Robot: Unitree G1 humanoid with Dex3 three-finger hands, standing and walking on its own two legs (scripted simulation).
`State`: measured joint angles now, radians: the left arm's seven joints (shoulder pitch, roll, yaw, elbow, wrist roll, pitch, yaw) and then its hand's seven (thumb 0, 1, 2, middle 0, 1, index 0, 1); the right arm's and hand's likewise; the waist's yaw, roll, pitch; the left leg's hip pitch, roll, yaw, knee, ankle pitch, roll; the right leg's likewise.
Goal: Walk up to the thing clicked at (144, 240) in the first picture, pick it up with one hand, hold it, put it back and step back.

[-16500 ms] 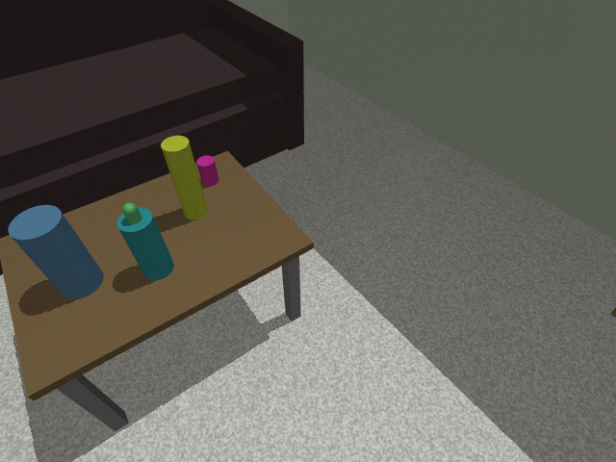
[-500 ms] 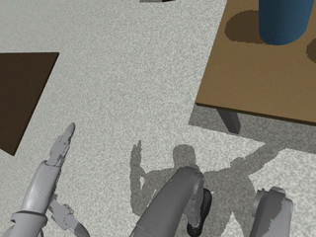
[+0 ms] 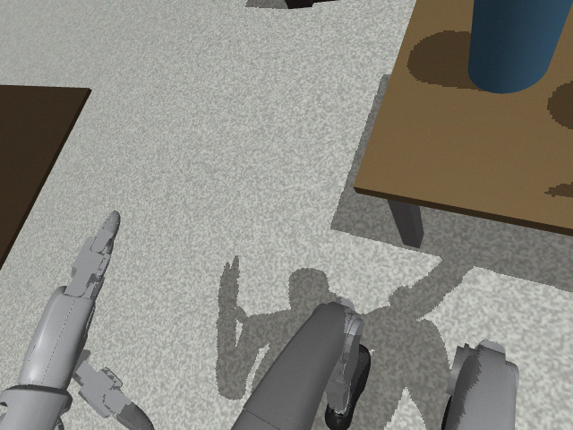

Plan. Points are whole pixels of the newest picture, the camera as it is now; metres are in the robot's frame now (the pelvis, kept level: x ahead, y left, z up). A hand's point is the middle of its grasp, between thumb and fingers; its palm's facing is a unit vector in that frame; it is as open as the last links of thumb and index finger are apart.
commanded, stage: close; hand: right
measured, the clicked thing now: out of the picture +0.60 -0.28 +0.01
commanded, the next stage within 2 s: settle in 0.70 s
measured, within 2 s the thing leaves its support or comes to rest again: leaves its support in 1.34 s
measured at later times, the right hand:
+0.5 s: hand out of the picture +0.57 -0.28 -0.04, palm faces +0.31 +0.95 -0.01, open 13.7 cm
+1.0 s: hand out of the picture +0.57 -0.27 -0.03, palm faces +0.28 +0.96 -0.02, open 10.8 cm
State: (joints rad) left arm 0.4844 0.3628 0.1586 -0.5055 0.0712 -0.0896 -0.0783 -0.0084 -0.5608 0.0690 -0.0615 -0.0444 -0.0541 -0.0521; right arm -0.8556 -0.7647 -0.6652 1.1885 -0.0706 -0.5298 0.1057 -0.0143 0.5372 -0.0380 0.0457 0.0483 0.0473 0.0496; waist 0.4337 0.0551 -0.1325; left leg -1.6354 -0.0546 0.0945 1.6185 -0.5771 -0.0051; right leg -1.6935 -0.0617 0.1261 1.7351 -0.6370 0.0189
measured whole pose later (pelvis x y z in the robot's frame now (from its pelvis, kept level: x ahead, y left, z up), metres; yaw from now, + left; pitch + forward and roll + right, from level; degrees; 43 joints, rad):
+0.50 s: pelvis +0.01 +0.00 +0.00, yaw +0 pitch +35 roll +8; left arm 0.47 0.36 0.14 -0.50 0.07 -0.06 -0.08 -0.01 -0.56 0.08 -0.06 -0.05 -0.06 -0.05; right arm -0.94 -0.83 -0.63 1.19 -0.10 -0.45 0.06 -0.01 0.41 -0.17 0.58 0.39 0.64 0.39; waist 0.45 0.05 -0.13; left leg -1.65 -0.05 0.10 1.62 -0.59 -0.01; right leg -1.72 -0.06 0.13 1.74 -0.65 0.02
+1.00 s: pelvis +0.01 +0.00 +0.01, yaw +0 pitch +34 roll +8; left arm 0.49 0.34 0.12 -0.50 0.06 -0.06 -0.08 -0.01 -0.56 0.08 -0.07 -0.05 -0.06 -0.06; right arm -0.89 -0.79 -0.65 1.16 -0.10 -0.44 0.08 -0.05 0.47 -0.84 0.66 0.92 0.76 0.98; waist 0.44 0.05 -0.13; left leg -1.59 -0.06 0.09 1.57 -0.58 -0.01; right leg -1.65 -0.06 0.13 1.69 -0.64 0.02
